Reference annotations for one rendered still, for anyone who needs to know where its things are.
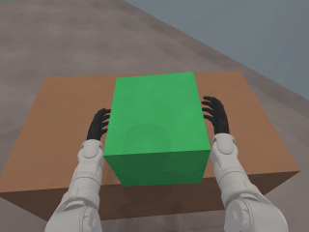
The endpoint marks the pedestal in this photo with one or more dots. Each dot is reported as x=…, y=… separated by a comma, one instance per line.
x=40, y=167

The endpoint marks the left robot hand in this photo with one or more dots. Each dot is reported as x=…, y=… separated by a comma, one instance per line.
x=95, y=130

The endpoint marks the robot right forearm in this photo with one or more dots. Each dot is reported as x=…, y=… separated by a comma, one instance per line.
x=229, y=174

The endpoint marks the right robot hand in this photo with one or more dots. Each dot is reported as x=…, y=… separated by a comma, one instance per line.
x=219, y=118

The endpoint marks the robot left upper arm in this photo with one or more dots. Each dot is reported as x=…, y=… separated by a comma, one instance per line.
x=83, y=219

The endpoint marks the robot right upper arm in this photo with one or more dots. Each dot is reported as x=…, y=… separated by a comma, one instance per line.
x=244, y=215

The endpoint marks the carton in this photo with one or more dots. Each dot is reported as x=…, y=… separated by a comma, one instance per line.
x=156, y=133

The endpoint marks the robot left forearm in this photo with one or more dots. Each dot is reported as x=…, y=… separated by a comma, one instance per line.
x=86, y=179

